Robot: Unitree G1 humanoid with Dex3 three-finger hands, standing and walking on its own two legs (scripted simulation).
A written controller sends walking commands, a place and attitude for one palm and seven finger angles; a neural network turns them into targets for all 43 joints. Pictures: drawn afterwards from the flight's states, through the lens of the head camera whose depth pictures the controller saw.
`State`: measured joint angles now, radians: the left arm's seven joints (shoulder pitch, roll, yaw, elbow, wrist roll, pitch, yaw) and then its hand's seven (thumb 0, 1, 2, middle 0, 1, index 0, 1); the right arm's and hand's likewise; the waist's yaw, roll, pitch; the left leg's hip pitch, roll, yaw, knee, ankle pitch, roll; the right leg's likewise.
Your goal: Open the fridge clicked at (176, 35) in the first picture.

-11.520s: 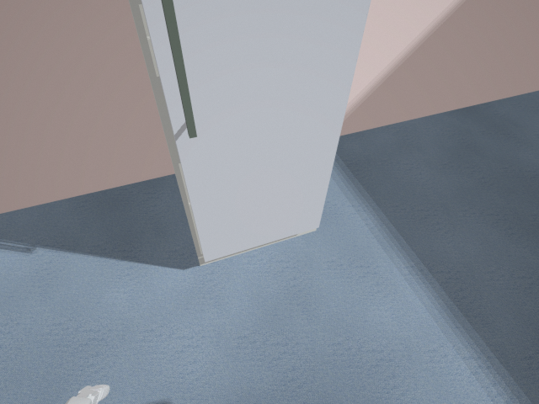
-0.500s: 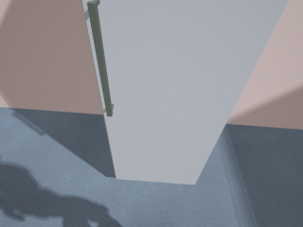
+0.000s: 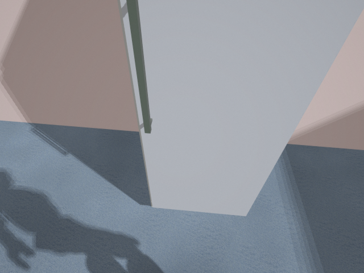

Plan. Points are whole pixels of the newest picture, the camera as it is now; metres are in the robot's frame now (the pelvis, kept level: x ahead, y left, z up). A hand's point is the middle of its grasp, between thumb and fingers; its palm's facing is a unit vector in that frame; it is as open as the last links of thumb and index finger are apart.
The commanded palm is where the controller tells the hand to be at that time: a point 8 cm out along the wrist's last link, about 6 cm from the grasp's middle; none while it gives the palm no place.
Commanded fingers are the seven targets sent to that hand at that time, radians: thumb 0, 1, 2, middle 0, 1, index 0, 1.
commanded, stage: look again from close up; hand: left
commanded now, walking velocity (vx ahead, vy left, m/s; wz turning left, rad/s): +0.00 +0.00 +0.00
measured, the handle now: (143, 75) +0.55 +0.15 +0.16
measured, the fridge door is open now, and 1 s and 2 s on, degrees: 0 0 0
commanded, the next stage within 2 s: raise the hand to about handle height in 1.54 s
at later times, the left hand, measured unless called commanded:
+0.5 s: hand out of the picture +0.03 +0.20 -0.17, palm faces -0.02 -0.96 -0.28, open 7.4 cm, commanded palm none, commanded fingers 0.00 0.90 0.90 -0.20 -0.30 -0.20 -0.30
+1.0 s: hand out of the picture +0.12 +0.20 -0.16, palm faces -0.04 -0.95 -0.30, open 7.4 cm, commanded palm none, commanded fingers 0.00 0.90 0.90 -0.20 -0.30 -0.20 -0.30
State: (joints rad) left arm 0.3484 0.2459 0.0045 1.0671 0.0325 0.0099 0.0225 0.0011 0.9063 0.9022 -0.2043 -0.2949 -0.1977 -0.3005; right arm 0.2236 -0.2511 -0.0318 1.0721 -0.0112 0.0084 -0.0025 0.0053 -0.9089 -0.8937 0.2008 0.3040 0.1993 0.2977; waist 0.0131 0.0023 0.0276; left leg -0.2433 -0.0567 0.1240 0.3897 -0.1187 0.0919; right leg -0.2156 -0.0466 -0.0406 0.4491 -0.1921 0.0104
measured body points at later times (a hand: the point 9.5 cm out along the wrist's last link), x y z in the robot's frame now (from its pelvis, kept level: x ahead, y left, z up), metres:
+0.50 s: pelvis +0.02 -0.02 +0.00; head +0.02 -0.01 +0.45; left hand +0.03 +0.25 -0.14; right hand +0.06 -0.30 -0.14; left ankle +0.07 +0.05 -0.74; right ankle +0.04 -0.14 -0.74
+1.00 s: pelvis +0.05 -0.03 +0.01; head +0.06 -0.02 +0.46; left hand +0.12 +0.25 -0.13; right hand +0.12 -0.31 -0.13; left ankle +0.07 +0.05 -0.74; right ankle +0.04 -0.14 -0.74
